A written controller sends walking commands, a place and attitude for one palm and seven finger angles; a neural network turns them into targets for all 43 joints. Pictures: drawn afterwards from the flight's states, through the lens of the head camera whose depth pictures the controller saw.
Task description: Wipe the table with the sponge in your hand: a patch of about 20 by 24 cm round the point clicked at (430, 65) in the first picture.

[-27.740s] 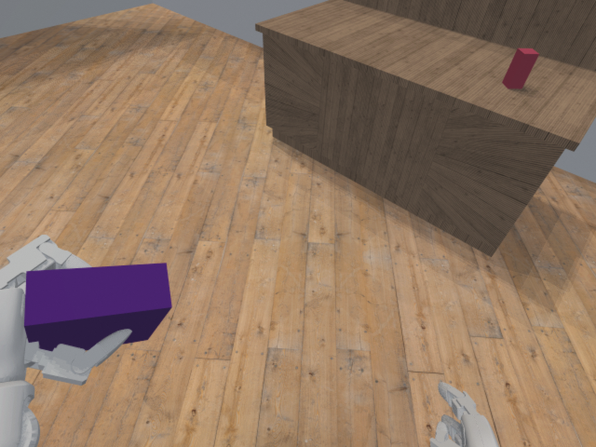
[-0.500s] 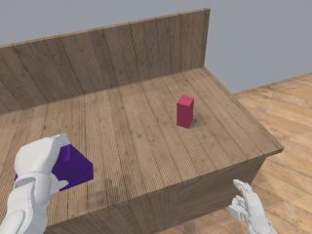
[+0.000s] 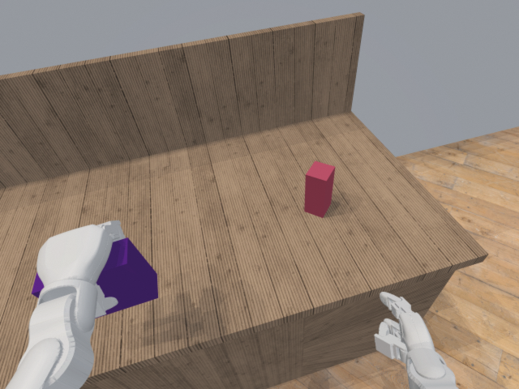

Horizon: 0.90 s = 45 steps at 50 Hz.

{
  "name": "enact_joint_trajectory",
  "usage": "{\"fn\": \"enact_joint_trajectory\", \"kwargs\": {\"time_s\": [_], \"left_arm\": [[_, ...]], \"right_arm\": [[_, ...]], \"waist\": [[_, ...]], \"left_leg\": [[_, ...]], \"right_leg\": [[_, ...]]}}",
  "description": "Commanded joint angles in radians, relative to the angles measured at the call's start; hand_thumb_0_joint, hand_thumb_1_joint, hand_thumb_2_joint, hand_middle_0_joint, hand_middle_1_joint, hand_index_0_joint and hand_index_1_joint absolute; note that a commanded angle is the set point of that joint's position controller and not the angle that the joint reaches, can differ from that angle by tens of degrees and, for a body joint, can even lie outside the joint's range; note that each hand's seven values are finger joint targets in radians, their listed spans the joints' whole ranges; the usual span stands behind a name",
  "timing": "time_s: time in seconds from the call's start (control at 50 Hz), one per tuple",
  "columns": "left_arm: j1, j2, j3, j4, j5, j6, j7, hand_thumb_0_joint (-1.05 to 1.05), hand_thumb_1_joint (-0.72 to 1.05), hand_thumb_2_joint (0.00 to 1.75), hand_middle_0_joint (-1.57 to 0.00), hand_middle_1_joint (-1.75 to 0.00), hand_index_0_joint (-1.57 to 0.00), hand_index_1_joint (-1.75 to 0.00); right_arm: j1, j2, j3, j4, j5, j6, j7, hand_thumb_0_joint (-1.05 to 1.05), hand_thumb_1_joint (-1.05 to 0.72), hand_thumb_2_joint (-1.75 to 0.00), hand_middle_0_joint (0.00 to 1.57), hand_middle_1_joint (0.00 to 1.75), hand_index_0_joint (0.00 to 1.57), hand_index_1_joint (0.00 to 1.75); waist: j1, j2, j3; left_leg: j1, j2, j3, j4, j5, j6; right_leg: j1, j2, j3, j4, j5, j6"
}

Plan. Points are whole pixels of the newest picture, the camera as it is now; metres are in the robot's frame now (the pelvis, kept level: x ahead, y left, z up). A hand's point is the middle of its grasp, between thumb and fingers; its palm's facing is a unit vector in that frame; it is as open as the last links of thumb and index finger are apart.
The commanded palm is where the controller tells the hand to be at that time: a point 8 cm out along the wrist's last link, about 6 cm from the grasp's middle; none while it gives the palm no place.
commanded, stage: turn the palm down, sponge in hand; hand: left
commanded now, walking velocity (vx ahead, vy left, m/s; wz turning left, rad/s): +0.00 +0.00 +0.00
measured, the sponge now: (108, 287) +0.22 +0.29 +0.05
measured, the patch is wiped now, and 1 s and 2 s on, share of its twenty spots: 0.00 0.00 0.00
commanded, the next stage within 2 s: move the sponge above the wiping area in 0.06 s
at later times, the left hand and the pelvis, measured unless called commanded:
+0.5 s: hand (116, 270) +0.24 +0.28 +0.07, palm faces +0.02 -0.09 -1.00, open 9.2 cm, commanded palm +0.20 +0.27 +0.13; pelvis +0.00 +0.00 +0.00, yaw +0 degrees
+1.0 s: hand (132, 272) +0.25 +0.27 +0.05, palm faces -0.02 -0.08 -1.00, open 9.2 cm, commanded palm +0.22 +0.26 +0.11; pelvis +0.00 -0.01 +0.00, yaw -1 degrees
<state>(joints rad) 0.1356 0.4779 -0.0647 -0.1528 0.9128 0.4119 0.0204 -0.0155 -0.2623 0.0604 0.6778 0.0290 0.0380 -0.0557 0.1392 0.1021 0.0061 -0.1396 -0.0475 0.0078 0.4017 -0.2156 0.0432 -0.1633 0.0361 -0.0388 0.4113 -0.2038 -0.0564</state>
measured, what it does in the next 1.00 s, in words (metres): stands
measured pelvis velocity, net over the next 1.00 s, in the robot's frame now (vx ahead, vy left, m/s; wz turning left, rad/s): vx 0.00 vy -0.01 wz -0.01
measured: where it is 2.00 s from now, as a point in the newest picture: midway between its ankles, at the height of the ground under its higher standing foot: outside the picture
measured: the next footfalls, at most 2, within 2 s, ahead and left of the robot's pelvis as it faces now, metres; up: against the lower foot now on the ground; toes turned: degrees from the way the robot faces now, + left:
none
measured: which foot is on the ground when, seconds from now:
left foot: down 0.00-1.00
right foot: down 0.00-1.00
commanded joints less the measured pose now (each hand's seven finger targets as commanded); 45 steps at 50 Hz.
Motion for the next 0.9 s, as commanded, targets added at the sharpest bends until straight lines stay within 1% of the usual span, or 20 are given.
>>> {"fn": "enact_joint_trajectory", "kwargs": {"time_s": [0.0,0.14,0.16,0.24,0.26,0.34,0.36,0.44,0.46,0.54,0.56,0.58,0.64,0.66,0.68,0.74,0.76,0.84,0.86,0.88], "left_arm": [[-0.219,0.215,0.141,-0.211,0.033,-0.018,0.047,0.00,0.10,1.30,-1.20,-1.60,-1.20,-1.60],[-0.234,0.259,0.182,-0.229,0.043,-0.016,0.057,0.00,0.10,1.30,-1.20,-1.60,-1.20,-1.60],[-0.227,0.178,0.114,-0.219,0.035,-0.016,0.057,0.00,0.10,1.30,-1.20,-1.60,-1.20,-1.60],[-0.251,0.224,0.149,-0.177,0.047,-0.007,0.061,0.00,0.10,1.30,-1.20,-1.60,-1.20,-1.60],[-0.246,0.160,0.093,-0.175,0.042,-0.009,0.060,0.00,0.10,1.30,-1.20,-1.60,-1.20,-1.60],[-0.267,0.230,0.151,-0.180,0.062,-0.014,0.075,0.00,0.10,1.30,-1.20,-1.60,-1.20,-1.60],[-0.248,0.169,0.104,-0.181,0.057,-0.018,0.078,0.00,0.10,1.30,-1.20,-1.60,-1.20,-1.60],[-0.218,0.207,0.143,-0.182,0.066,-0.010,0.094,0.00,0.10,1.30,-1.20,-1.60,-1.20,-1.60],[-0.211,0.135,0.083,-0.175,0.059,-0.007,0.095,0.00,0.10,1.30,-1.20,-1.60,-1.20,-1.60],[-0.212,0.200,0.137,-0.166,0.064,0.005,0.106,0.00,0.10,1.30,-1.20,-1.60,-1.20,-1.60],[-0.212,0.131,0.076,-0.172,0.059,0.003,0.105,0.00,0.10,1.30,-1.20,-1.60,-1.20,-1.60],[-0.198,0.175,0.116,-0.142,0.067,0.003,0.106,0.00,0.10,1.30,-1.20,-1.60,-1.20,-1.60],[-0.256,0.177,0.104,-0.137,0.069,0.006,0.109,0.00,0.10,1.30,-1.20,-1.60,-1.20,-1.60],[-0.248,0.125,0.063,-0.118,0.057,0.001,0.109,0.00,0.10,1.30,-1.20,-1.60,-1.20,-1.60],[-0.272,0.167,0.095,-0.074,0.062,-0.004,0.109,0.00,0.10,1.30,-1.20,-1.60,-1.20,-1.60],[-0.344,0.195,0.105,-0.085,0.071,-0.025,0.114,0.00,0.10,1.30,-1.20,-1.60,-1.20,-1.60],[-0.330,0.137,0.060,-0.080,0.065,-0.035,0.116,0.00,0.10,1.30,-1.20,-1.60,-1.20,-1.60],[-0.331,0.183,0.106,-0.033,0.076,-0.048,0.129,0.00,0.10,1.30,-1.20,-1.60,-1.20,-1.60],[-0.319,0.118,0.058,-0.033,0.064,-0.052,0.131,0.00,0.10,1.30,-1.20,-1.60,-1.20,-1.60],[-0.310,0.165,0.102,0.004,0.071,-0.052,0.136,0.00,0.10,1.30,-1.20,-1.60,-1.20,-1.60]], "right_arm": [[-0.215,-0.094,-0.040,-0.181,0.001,-0.055,-0.005,0.00,-0.90,-0.90,0.20,0.30,0.20,0.30],[-0.239,-0.099,-0.039,-0.180,0.002,-0.058,-0.004,0.00,-0.90,-0.90,0.20,0.30,0.20,0.30],[-0.218,-0.088,-0.040,-0.186,0.005,-0.062,-0.002,0.00,-0.90,-0.90,0.20,0.30,0.20,0.30],[-0.227,-0.100,-0.042,-0.175,0.004,-0.058,-0.004,0.00,-0.90,-0.90,0.20,0.30,0.20,0.30],[-0.209,-0.092,-0.043,-0.182,0.007,-0.060,-0.004,0.00,-0.90,-0.90,0.20,0.30,0.20,0.30],[-0.221,-0.098,-0.046,-0.175,0.001,-0.057,-0.004,0.00,-0.90,-0.90,0.20,0.30,0.20,0.30],[-0.207,-0.089,-0.047,-0.182,0.004,-0.061,-0.002,0.00,-0.90,-0.90,0.20,0.30,0.20,0.30],[-0.222,-0.097,-0.049,-0.176,0.001,-0.055,0.005,0.00,-0.90,-0.90,0.20,0.30,0.20,0.30],[-0.206,-0.087,-0.049,-0.184,0.006,-0.055,0.008,0.00,-0.90,-0.90,0.20,0.30,0.20,0.30],[-0.223,-0.099,-0.054,-0.177,0.005,-0.049,0.006,0.00,-0.90,-0.90,0.20,0.30,0.20,0.30],[-0.212,-0.089,-0.052,-0.187,0.008,-0.053,0.007,0.00,-0.90,-0.90,0.20,0.30,0.20,0.30],[-0.202,-0.097,-0.055,-0.174,0.006,-0.051,0.007,0.00,-0.90,-0.90,0.20,0.30,0.20,0.30],[-0.223,-0.095,-0.052,-0.174,0.005,-0.048,-0.001,0.00,-0.90,-0.90,0.20,0.30,0.20,0.30],[-0.204,-0.089,-0.054,-0.179,0.011,-0.053,-0.004,0.00,-0.90,-0.90,0.20,0.30,0.20,0.30],[-0.195,-0.097,-0.053,-0.164,0.010,-0.054,-0.009,0.00,-0.90,-0.90,0.20,0.30,0.20,0.30],[-0.210,-0.096,-0.053,-0.161,0.007,-0.058,-0.019,0.00,-0.90,-0.90,0.20,0.30,0.20,0.30],[-0.197,-0.087,-0.055,-0.170,0.011,-0.066,-0.019,0.00,-0.90,-0.90,0.20,0.30,0.20,0.30],[-0.195,-0.095,-0.059,-0.154,0.005,-0.068,-0.019,0.00,-0.90,-0.90,0.20,0.30,0.20,0.30],[-0.181,-0.085,-0.062,-0.164,0.011,-0.071,-0.018,0.00,-0.90,-0.90,0.20,0.30,0.20,0.30],[-0.176,-0.096,-0.063,-0.151,0.010,-0.072,-0.017,0.00,-0.90,-0.90,0.20,0.30,0.20,0.30]], "waist": [[-0.004,-0.040,-0.204],[0.008,-0.010,-0.201],[-0.008,-0.022,-0.200],[0.001,-0.046,-0.202],[-0.013,-0.058,-0.213],[0.003,-0.025,-0.230],[-0.004,-0.036,-0.241],[0.010,-0.029,-0.229],[-0.004,-0.041,-0.227],[0.005,-0.043,-0.225],[-0.007,-0.047,-0.230],[0.000,-0.063,-0.225],[-0.005,-0.052,-0.198],[-0.020,-0.068,-0.201],[-0.019,-0.097,-0.193],[-0.017,-0.049,-0.212],[-0.025,-0.035,-0.218],[-0.010,-0.028,-0.224],[-0.023,-0.049,-0.231],[-0.016,-0.062,-0.226]], "left_leg": [[0.030,0.019,-0.109,-0.039,0.239,0.000],[0.039,0.018,-0.123,-0.040,0.231,-0.002],[0.030,0.022,-0.109,-0.037,0.237,-0.001],[0.032,0.017,-0.119,-0.039,0.212,-0.003],[0.023,0.020,-0.103,-0.035,0.215,-0.001],[0.033,0.015,-0.117,-0.034,0.231,-0.003],[0.028,0.017,-0.102,-0.026,0.246,-0.002],[0.032,0.017,-0.119,-0.023,0.266,-0.007],[0.021,0.023,-0.108,-0.023,0.265,-0.007],[0.024,0.014,-0.110,-0.020,0.234,-0.004],[0.018,0.015,-0.096,-0.013,0.244,-0.001],[0.016,0.015,-0.101,-0.011,0.256,-0.004],[0.024,0.010,-0.105,-0.015,0.201,0.000],[0.015,0.012,-0.089,-0.011,0.186,0.007],[0.007,0.008,-0.091,-0.009,0.176,0.005],[0.026,0.001,-0.092,-0.009,0.153,0.005],[0.020,0.004,-0.083,-0.007,0.156,0.008],[0.023,-0.001,-0.089,-0.006,0.168,0.002],[0.012,0.005,-0.075,-0.004,0.173,0.007],[0.002,0.003,-0.079,-0.002,0.184,0.002]], "right_leg": [[0.078,-0.027,0.128,-0.055,0.125,-0.026],[0.072,-0.016,0.161,-0.058,0.114,-0.038],[0.072,-0.025,0.123,-0.049,0.118,-0.029],[0.055,-0.013,0.158,-0.057,0.103,-0.036],[0.064,-0.024,0.122,-0.048,0.107,-0.025],[0.068,-0.011,0.161,-0.045,0.127,-0.038],[0.078,-0.022,0.126,-0.036,0.143,-0.030],[0.067,-0.013,0.161,-0.038,0.163,-0.040],[0.065,-0.022,0.125,-0.029,0.159,-0.030],[0.063,-0.014,0.170,-0.042,0.147,-0.038],[0.065,-0.024,0.138,-0.030,0.162,-0.030],[0.061,-0.021,0.142,-0.032,0.173,-0.032],[0.028,-0.013,0.171,-0.053,0.111,-0.035],[0.032,-0.022,0.145,-0.050,0.100,-0.024],[0.022,-0.021,0.152,-0.059,0.092,-0.024],[0.017,-0.015,0.182,-0.067,0.065,-0.030],[0.024,-0.024,0.150,-0.056,0.068,-0.024],[0.020,-0.017,0.180,-0.064,0.084,-0.033],[0.032,-0.025,0.148,-0.051,0.101,-0.023],[0.031,-0.022,0.152,-0.049,0.118,-0.026]]}}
